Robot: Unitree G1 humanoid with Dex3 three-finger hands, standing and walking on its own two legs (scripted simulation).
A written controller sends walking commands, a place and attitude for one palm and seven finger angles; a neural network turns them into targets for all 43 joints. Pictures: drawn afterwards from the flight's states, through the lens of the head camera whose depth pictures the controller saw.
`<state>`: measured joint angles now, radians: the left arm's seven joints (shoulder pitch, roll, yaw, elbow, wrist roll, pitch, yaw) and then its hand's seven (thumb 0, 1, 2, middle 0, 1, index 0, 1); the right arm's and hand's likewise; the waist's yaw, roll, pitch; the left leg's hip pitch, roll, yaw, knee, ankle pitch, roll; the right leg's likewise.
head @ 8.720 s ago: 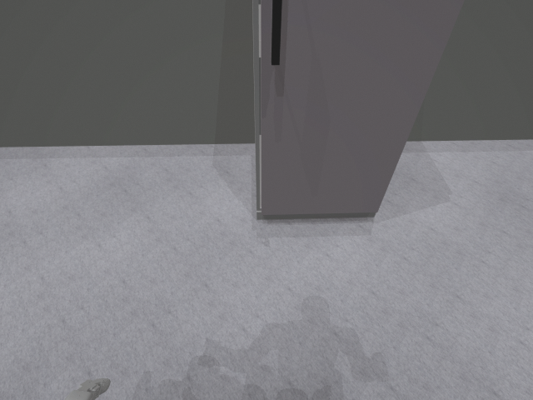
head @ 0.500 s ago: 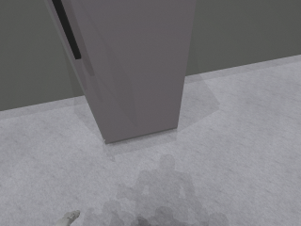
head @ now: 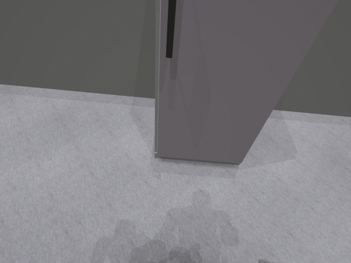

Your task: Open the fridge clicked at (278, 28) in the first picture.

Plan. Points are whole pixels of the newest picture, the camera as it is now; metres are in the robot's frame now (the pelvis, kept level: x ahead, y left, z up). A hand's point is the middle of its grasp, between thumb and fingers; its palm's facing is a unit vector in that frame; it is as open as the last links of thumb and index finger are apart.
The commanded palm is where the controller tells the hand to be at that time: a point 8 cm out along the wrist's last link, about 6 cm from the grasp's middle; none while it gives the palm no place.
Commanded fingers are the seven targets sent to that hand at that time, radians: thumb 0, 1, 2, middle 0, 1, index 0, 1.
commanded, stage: take the last steps up to it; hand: left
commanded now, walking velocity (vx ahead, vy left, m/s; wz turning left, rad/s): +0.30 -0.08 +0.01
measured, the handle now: out of the picture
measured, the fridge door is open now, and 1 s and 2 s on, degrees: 0 0 0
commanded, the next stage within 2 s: come to a stop and stand still in 0.88 s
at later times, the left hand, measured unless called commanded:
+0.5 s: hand (132, 239) +0.20 +0.13 -0.16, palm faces +0.03 -0.97 -0.23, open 7.4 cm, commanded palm none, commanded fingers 0.00 0.90 0.90 -0.20 -0.30 -0.20 -0.30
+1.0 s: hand (147, 252) +0.18 +0.08 -0.18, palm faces +0.19 -0.98 -0.11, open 7.4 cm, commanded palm none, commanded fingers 0.00 0.90 0.90 -0.20 -0.30 -0.20 -0.30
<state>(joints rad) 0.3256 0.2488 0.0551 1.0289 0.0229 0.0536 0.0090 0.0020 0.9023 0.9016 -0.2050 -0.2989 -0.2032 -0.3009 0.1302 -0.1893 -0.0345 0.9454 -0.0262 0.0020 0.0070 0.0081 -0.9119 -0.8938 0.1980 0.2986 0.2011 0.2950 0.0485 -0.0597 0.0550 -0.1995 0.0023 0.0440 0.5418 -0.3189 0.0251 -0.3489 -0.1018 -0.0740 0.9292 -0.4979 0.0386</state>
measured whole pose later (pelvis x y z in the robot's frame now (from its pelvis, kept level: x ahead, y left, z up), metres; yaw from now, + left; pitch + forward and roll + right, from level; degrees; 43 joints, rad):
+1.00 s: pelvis +0.28 -0.05 -0.01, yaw +3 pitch -2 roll -1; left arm 0.44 0.10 0.02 1.18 0.01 -0.05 0.01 0.00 0.90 0.90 -0.21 -0.30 -0.20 -0.30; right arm 0.11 -0.12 -0.04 1.02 -0.03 -0.06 0.01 0.01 -0.91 -0.89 0.20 0.30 0.20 0.29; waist 0.06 -0.02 0.06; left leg -0.37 0.03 0.13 0.59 -0.18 0.05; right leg -0.09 -0.02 -0.14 0.68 -0.48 -0.02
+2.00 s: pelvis +0.25 -0.07 +0.00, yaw +2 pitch -1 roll +0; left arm 0.33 0.19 0.05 1.09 0.02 0.04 0.02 0.00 0.90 0.90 -0.21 -0.30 -0.20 -0.30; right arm 0.22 -0.19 -0.05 1.03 -0.02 0.01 -0.01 0.01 -0.91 -0.89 0.20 0.30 0.20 0.29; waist 0.05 -0.03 0.01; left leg -0.17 0.01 0.04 0.47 -0.28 -0.01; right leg -0.33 -0.08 -0.05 0.55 -0.25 0.02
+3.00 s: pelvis +0.27 -0.10 +0.00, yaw +2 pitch -1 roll +1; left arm 0.28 0.14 0.01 1.11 0.01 -0.02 0.02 0.00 0.91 0.90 -0.20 -0.30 -0.20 -0.30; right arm 0.32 -0.16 0.00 1.12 -0.02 -0.01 -0.03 0.01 -0.91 -0.89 0.20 0.30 0.20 0.29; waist 0.00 0.03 0.03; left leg -0.12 0.05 0.02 0.44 -0.30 -0.05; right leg -0.20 0.01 -0.08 0.50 -0.28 -0.06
